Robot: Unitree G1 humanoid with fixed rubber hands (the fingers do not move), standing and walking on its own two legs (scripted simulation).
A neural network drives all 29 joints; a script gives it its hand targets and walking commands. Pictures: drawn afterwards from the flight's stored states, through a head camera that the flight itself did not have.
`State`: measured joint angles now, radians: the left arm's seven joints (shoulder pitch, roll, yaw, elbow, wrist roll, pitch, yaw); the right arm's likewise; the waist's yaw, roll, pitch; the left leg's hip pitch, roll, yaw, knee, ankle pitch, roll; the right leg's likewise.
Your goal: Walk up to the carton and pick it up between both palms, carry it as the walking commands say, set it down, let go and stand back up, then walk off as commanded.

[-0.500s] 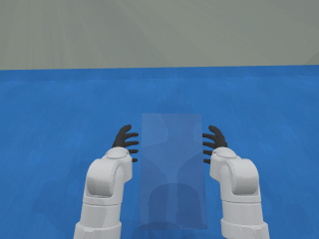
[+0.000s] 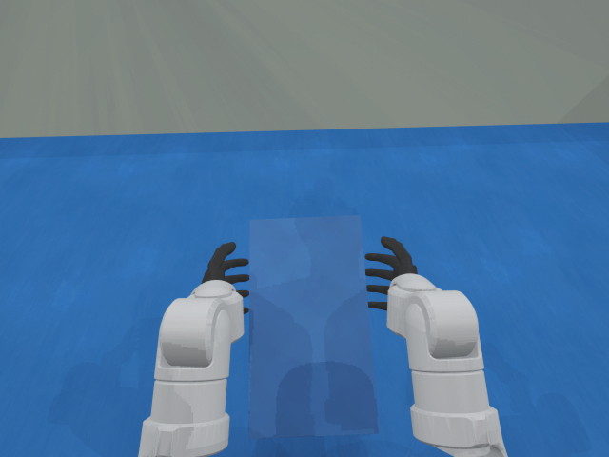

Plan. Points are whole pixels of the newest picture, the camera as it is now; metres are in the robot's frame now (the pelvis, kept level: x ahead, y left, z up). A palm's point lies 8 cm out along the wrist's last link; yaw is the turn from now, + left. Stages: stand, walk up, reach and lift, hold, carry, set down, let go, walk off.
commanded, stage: carry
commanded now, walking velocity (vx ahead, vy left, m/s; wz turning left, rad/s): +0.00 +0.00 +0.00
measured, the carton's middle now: (309, 322) +0.32 +0.01 +0.01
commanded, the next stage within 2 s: none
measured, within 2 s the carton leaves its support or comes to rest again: neither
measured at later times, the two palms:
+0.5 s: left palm (189, 321) +0.25 +0.15 +0.11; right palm (387, 311) +0.26 -0.08 +0.11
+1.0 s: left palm (217, 316) +0.28 +0.12 +0.09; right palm (404, 315) +0.28 -0.11 +0.08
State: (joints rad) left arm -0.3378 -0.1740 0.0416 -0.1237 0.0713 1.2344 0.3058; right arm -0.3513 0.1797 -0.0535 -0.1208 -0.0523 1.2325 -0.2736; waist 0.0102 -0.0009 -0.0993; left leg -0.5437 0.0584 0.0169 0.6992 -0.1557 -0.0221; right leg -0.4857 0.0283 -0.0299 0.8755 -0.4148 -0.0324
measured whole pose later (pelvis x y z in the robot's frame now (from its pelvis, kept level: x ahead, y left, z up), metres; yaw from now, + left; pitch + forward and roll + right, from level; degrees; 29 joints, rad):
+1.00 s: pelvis -0.01 +0.01 +0.02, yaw +2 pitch +2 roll +0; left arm -0.27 -0.16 0.03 0.12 0.10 0.95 0.21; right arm -0.26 0.15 -0.06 0.08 -0.09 0.96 -0.19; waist -0.02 0.01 -0.13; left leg -0.45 0.03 0.07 0.55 -0.15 0.01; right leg -0.40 0.00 -0.03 0.61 -0.25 -0.02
